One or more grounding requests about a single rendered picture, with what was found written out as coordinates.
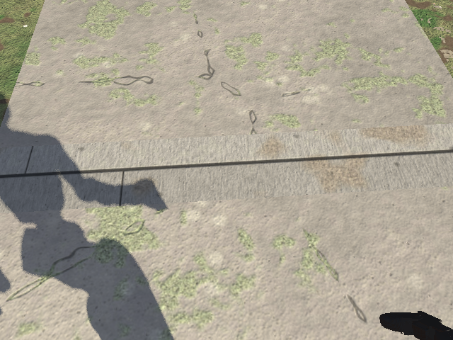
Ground right robot hand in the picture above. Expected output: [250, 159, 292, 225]
[379, 311, 453, 340]

